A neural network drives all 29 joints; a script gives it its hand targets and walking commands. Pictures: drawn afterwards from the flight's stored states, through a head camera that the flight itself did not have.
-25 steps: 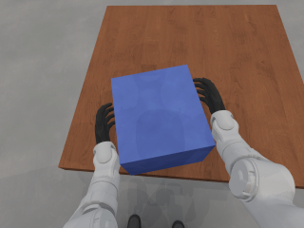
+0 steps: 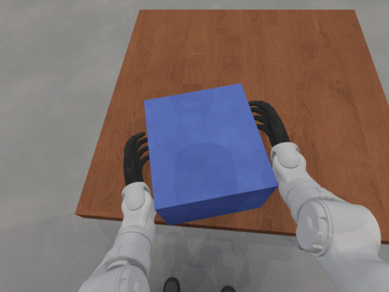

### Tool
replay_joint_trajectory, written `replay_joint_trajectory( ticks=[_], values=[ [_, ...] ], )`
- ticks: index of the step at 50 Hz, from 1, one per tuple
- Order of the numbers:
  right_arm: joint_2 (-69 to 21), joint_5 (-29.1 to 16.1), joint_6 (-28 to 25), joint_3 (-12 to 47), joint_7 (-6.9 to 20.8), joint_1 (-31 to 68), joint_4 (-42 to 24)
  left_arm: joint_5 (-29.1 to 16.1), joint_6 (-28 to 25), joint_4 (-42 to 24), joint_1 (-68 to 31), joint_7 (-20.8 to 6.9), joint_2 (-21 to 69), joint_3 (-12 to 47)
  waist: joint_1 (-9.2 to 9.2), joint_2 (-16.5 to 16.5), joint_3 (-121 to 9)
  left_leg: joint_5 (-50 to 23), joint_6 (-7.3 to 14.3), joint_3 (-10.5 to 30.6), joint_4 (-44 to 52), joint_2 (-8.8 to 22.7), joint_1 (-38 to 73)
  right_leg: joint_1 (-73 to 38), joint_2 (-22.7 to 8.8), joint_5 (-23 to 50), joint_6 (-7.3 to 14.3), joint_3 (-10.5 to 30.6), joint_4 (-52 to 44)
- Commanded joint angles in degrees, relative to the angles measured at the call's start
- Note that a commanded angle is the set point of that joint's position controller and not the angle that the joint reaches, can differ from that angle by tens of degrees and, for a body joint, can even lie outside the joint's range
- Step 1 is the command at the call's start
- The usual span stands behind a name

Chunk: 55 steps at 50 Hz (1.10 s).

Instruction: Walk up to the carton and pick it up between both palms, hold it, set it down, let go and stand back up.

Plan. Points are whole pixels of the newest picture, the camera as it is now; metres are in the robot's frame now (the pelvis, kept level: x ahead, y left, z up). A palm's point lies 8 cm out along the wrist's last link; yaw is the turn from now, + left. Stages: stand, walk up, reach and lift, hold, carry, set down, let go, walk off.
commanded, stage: reach and lift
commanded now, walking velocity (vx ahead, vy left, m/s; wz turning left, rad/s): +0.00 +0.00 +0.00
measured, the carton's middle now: (204, 156) +0.42 +0.04 -0.04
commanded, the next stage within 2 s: none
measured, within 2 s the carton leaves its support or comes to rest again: leaves its support in 0.66 s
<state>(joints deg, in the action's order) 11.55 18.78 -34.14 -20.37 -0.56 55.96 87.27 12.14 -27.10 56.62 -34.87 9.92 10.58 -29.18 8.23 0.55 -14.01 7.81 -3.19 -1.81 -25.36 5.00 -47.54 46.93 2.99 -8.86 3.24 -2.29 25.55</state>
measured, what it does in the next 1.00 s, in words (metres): stands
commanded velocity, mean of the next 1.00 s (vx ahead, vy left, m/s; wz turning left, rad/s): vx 0.00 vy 0.00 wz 0.00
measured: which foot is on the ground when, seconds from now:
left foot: down 0.00-1.00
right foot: down 0.00-1.00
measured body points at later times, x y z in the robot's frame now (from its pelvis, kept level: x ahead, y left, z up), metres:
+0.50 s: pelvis -0.01 +0.01 -0.01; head +0.13 +0.00 +0.42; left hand +0.36 +0.18 -0.03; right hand +0.47 -0.11 +0.00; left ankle +0.01 +0.16 -0.72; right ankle +0.00 -0.08 -0.72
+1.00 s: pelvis -0.02 +0.00 -0.01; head +0.04 +0.00 +0.44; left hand +0.34 +0.20 +0.00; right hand +0.45 -0.09 +0.06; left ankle +0.01 +0.16 -0.72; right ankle +0.00 -0.08 -0.72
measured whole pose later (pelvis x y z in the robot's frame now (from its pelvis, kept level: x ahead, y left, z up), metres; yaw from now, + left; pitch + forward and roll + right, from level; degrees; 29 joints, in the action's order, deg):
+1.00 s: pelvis -0.02 +0.00 -0.01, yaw +3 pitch +23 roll -1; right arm 9.2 5.0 -21.4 -3.7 -2.8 54.3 82.9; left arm -1.2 -18.0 57.2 -31.0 12.4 4.8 -15.5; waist 4.9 0.3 -18.3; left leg 11.0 -3.6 2.0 -33.4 4.3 -45.3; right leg 42.5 2.4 -12.6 3.4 -5.6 32.2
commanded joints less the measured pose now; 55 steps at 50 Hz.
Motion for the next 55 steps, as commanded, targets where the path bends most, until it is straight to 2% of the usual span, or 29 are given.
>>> replay_joint_trajectory(
  ticks=[1,4,5,6,7,10,11,12,13,14,15,16,17,19,20,21,22,23,24,30,37,43,48,55],
  values=[
    [-31.9,6.1,-5.6,11.6,6.2,22.3,1.1,5.0,-2.2,1.0,-26.3,-5.3,24.7,16.6,0.48,-9.6,-36.7,-15.6,3.0,-5.0,-0.5,-4.1,5.3,-40.4,-1.6,39.6,-5.2,-0.4,5.3],
    [-32.0,6.0,-6.5,11.8,5.9,22.5,1.7,4.5,-2.6,0.4,-27.8,-5.4,25.8,17.9,-0.32,-8.8,-37.9,-16.0,2.6,-4.7,-1.1,-4.0,6.2,-38.9,-1.4,38.9,-4.9,-0.6,5.3],
    [-32.3,5.9,-6.7,12.4,5.8,23.2,0.8,4.6,-2.4,0.9,-27.5,-5.3,26.4,18.1,-0.01,-9.1,-39.3,-15.7,2.9,-4.7,-1.5,-4.0,6.3,-38.5,-1.3,38.9,-5.0,-0.5,5.5],
    [-31.9,5.8,-6.8,12.5,5.7,23.2,1.2,4.4,-2.4,0.6,-27.2,-5.2,27.1,18.6,-0.55,-9.5,-39.7,-15.8,2.8,-4.4,-1.7,-3.9,6.7,-37.9,-1.0,39.6,-5.0,-0.7,5.7],
    [-31.6,5.4,-6.9,12.9,5.7,24.3,0.6,4.5,-2.0,1.5,-26.6,-5.1,26.9,18.2,0.04,-9.9,-39.4,-16.5,2.9,-4.2,-2.3,-3.8,7.0,-37.7,-0.7,39.5,-4.6,-0.9,5.6],
    [-30.8,4.5,-7.3,14.6,5.8,25.0,1.0,3.9,-1.7,1.6,-26.8,-5.1,26.6,18.4,0.26,-10.0,-39.0,-15.6,2.7,-4.0,-1.8,-3.8,6.2,-37.9,-1.2,41.0,-4.9,-0.8,5.9],
    [-30.8,4.2,-7.2,15.0,5.8,24.7,1.2,3.2,-1.7,1.1,-27.4,-5.1,26.8,19.4,-0.44,-10.1,-39.9,-16.1,2.7,-3.8,-1.9,-3.8,6.6,-38.2,-1.0,41.9,-4.9,-1.0,6.0],
    [-31.4,4.0,-7.3,15.9,5.6,24.4,1.1,2.9,-1.6,1.8,-26.8,-5.4,27.3,20.0,-0.52,-9.9,-40.8,-17.1,2.8,-4.0,-2.4,-3.9,6.7,-39.0,-1.0,43.9,-4.9,-0.8,6.4],
    [-31.1,3.7,-7.3,15.8,5.8,24.4,1.3,2.8,-1.6,1.4,-27.3,-5.3,27.6,20.3,-0.24,-9.0,-40.7,-17.7,2.4,-3.7,-2.2,-3.8,7.1,-38.3,-0.7,42.9,-4.5,-1.1,6.5],
    [-31.5,3.1,-6.8,16.3,5.7,24.9,0.4,2.7,-1.2,1.7,-27.4,-5.2,27.4,20.0,-0.12,-10.2,-40.6,-17.3,2.7,-3.7,-2.4,-3.8,7.4,-37.8,-0.6,42.1,-4.7,-1.1,6.3],
    [-31.9,3.3,-6.7,16.4,5.4,25.0,-0.6,2.3,-1.2,2.2,-27.7,-5.7,27.4,20.8,-1.39,-10.9,-41.8,-17.0,2.9,-3.5,-2.8,-3.9,7.3,-38.9,-0.8,43.7,-5.1,-0.7,6.4],
    [-32.1,2.7,-6.5,17.5,5.5,24.3,-0.1,2.3,-1.2,1.8,-27.0,-5.6,27.8,20.9,-0.42,-9.7,-41.6,-17.6,2.7,-3.3,-2.5,-4.0,7.4,-39.3,-0.8,43.7,-4.9,-0.7,6.7],
    [-31.7,2.1,-6.6,17.9,5.7,25.2,-0.5,2.1,-1.1,1.3,-27.5,-5.3,28.2,21.6,-0.26,-9.1,-42.2,-18.1,2.3,-3.1,-2.5,-3.8,9.0,-38.0,-0.4,42.4,-4.7,-1.3,6.4],
    [-31.7,1.1,-6.4,18.6,5.5,25.5,-2.1,0.9,-0.7,1.1,-27.5,-5.2,29.1,23.5,-1.22,-9.0,-43.8,-18.8,2.2,-2.7,-3.3,-3.9,10.3,-36.5,-0.1,41.9,-4.6,-1.3,6.1],
    [-31.9,0.5,-5.7,19.5,5.7,25.3,-2.2,0.7,-0.4,1.2,-27.6,-5.0,28.7,23.2,-0.16,-8.7,-44.2,-18.2,2.6,-2.7,-3.6,-4.0,9.7,-36.4,0.0,40.1,-4.5,-1.0,6.2],
    [-32.2,-0.1,-5.3,20.4,5.7,25.7,-3.4,0.0,-0.3,1.0,-27.5,-4.9,28.6,23.7,0.12,-9.3,-45.2,-17.2,2.9,-2.7,-3.8,-4.0,9.0,-36.6,-0.1,40.4,-4.9,-0.7,6.5],
    [-32.3,-1.2,-4.7,21.7,5.9,25.5,-3.8,-0.4,-0.1,0.0,-27.6,-4.7,28.8,24.3,0.56,-8.5,-45.5,-17.8,2.6,-2.6,-4.0,-4.1,8.9,-37.3,0.0,41.0,-4.8,-0.6,6.9],
    [-32.4,-2.0,-4.6,22.4,5.8,25.4,-4.6,-0.9,0.3,-0.5,-27.3,-4.7,28.9,25.7,-0.28,-8.2,-45.8,-18.7,2.4,-2.1,-4.4,-4.1,9.9,-37.4,0.1,42.8,-4.9,-0.9,7.1],
    [-33.2,0.9,-4.3,20.6,5.7,27.4,-5.3,-1.9,-0.3,0.1,-32.8,-4.8,28.8,23.9,-1.27,-9.5,-46.8,-16.4,2.5,-3.2,-4.2,-3.6,7.6,-37.7,-0.3,41.8,-5.2,-0.5,7.9],
    [-34.1,-1.0,-2.3,21.8,5.8,28.0,-5.5,-3.6,0.3,-1.4,-34.8,-4.4,29.9,25.7,-1.06,-9.0,-48.0,-15.7,2.4,-2.4,-6.0,-4.0,8.9,-38.0,0.3,39.3,-5.3,-0.8,9.3],
    [-35.8,-4.5,1.9,22.9,5.9,30.0,-7.5,-7.4,3.1,-5.9,-40.4,-3.7,30.6,29.0,-2.02,-8.5,-48.3,-15.3,1.9,-1.3,-7.7,-4.5,11.5,-37.5,0.9,36.6,-5.5,-0.6,9.8],
    [-42.5,-8.6,5.5,24.1,4.8,28.6,-13.1,-8.9,3.9,-14.6,-49.2,-3.8,32.0,33.5,-3.99,-4.7,-47.8,-16.6,0.5,-0.7,-7.8,-5.1,14.8,-40.0,0.6,37.0,-6.0,0.1,9.7],
    [-44.8,-10.6,10.1,25.2,4.3,27.9,-15.4,-8.8,6.4,-18.2,-54.9,-3.7,31.3,35.3,-5.14,-2.0,-42.5,-11.1,0.1,-0.3,-5.7,-5.8,15.8,-40.4,-0.8,28.9,-5.6,1.2,7.2],
    [-47.3,-14.6,19.8,25.5,4.6,29.8,-20.6,-9.1,13.8,-19.4,-60.5,-4.0,29.7,34.5,-4.83,-3.4,-33.7,-3.5,0.8,-0.1,-0.6,-6.1,18.3,-40.9,-2.5,14.8,-5.6,2.0,2.2]
  ],
)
